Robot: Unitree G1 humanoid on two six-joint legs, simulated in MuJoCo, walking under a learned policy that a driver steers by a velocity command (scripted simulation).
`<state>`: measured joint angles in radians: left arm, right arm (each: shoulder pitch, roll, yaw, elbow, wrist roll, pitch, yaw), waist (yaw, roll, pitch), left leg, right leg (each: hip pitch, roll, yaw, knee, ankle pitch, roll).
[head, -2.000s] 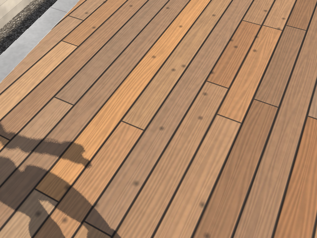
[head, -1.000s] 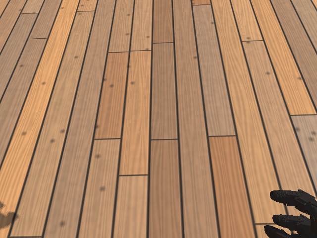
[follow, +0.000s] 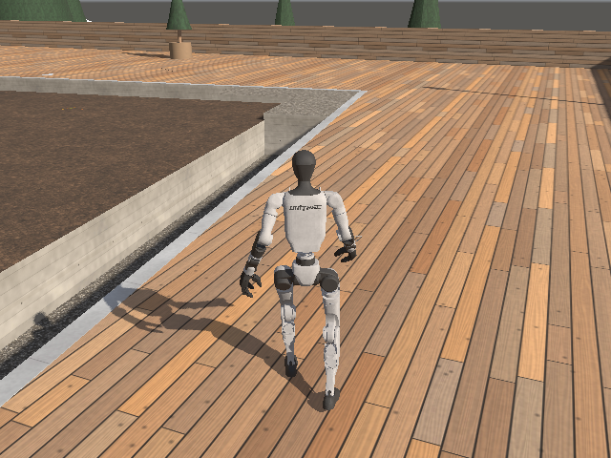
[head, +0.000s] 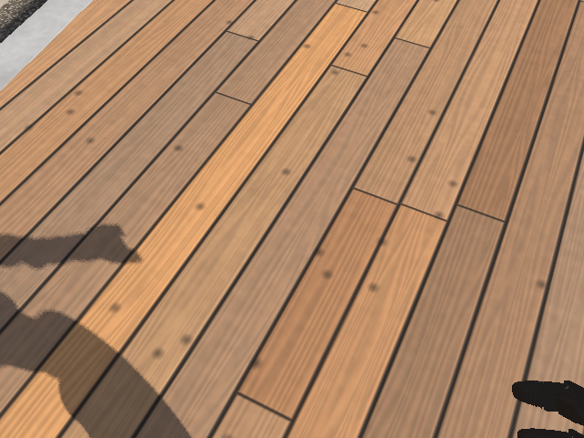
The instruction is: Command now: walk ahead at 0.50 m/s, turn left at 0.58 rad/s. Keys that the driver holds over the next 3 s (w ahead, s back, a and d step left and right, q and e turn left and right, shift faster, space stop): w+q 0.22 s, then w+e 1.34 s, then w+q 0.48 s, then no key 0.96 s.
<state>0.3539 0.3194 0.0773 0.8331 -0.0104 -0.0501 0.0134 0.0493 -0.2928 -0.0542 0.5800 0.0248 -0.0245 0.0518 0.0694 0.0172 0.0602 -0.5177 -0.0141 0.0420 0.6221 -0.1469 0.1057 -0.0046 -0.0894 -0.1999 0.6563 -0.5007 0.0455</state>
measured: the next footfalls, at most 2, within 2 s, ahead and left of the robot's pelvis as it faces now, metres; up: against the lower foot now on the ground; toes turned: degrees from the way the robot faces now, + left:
right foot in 0.48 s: +0.46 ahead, -0.10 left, +0.00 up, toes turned +7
left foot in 0.98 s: +0.73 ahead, +0.10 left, +0.00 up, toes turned -14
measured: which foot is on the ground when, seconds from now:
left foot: down 0.00-0.48, up 0.50-0.96, down 0.98-1.00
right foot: up 0.00-0.46, down 0.48-0.98, up 1.00-1.00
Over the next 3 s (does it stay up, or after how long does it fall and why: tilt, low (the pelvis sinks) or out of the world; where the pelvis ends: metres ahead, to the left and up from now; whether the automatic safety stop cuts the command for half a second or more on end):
stays up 1.31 -0.32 0.02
